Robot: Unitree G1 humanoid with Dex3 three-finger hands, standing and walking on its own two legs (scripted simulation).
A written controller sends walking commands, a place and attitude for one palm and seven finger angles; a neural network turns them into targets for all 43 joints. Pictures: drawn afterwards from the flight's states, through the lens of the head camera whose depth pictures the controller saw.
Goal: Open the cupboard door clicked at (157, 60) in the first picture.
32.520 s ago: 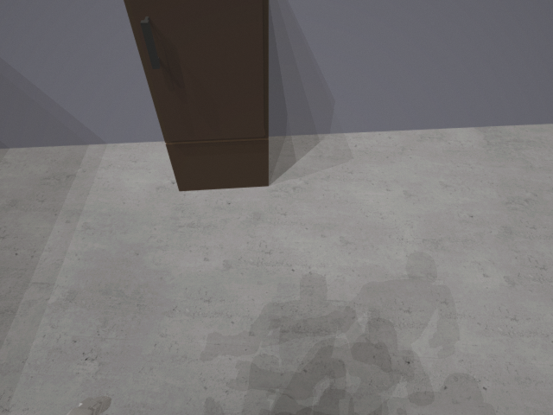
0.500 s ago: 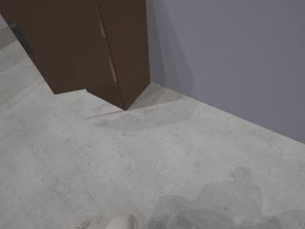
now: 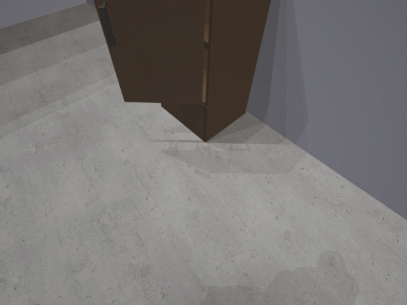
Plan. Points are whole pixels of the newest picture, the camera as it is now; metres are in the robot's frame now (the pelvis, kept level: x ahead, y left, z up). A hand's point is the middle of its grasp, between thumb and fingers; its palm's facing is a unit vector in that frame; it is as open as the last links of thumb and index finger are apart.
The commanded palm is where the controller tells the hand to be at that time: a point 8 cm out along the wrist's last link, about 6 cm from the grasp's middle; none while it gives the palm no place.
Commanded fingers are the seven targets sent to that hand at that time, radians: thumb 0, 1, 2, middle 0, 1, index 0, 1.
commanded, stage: take the last steps up to it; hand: left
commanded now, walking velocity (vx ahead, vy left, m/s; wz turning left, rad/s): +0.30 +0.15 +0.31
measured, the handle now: (108, 24) +1.03 +0.46 -0.01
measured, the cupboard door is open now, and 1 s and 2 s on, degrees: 46 46 46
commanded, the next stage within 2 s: come to a stop and stand still in 1.42 s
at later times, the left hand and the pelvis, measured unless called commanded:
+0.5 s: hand out of the picture -0.02 +0.21 -0.19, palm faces +0.26 -0.95 -0.16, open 7.4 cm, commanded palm none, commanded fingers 0.00 0.90 0.90 -0.20 -0.30 -0.20 -0.30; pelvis +0.09 +0.07 -0.02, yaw +10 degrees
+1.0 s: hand (109, 195) +0.38 +0.29 -0.16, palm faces +0.08 -0.98 -0.20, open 7.4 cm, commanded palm none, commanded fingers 0.00 0.90 0.90 -0.20 -0.30 -0.20 -0.30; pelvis +0.26 +0.11 -0.01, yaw +6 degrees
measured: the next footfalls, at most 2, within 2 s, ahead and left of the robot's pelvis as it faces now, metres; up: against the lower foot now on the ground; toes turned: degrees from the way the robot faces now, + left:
right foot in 0.08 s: +0.03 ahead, -0.14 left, +0.00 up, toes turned -3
left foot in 0.50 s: +0.19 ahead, +0.20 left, +0.00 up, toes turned +16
